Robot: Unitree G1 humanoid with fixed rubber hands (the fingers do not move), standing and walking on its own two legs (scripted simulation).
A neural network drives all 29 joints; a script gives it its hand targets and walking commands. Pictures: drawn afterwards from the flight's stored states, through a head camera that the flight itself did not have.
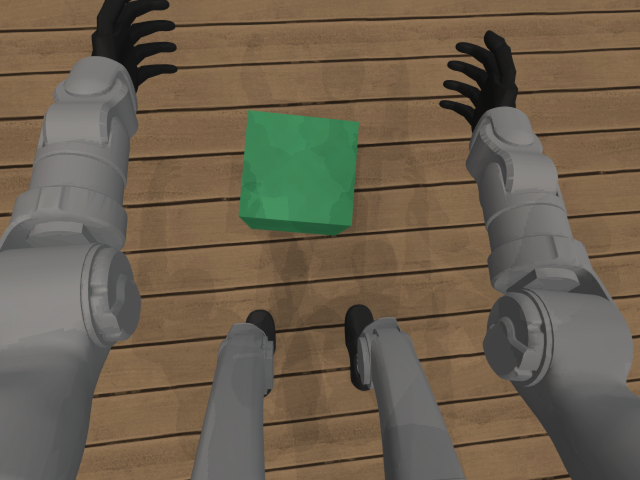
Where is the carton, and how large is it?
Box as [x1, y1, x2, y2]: [239, 110, 358, 235]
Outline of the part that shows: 248,110 239,216 251,228 335,235 350,226 352,214 358,122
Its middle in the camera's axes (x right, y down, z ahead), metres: -0.05 -0.13 +0.85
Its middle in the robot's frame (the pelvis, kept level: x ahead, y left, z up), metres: +0.52 +0.01 -0.52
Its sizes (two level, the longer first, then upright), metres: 0.210 0.200 0.250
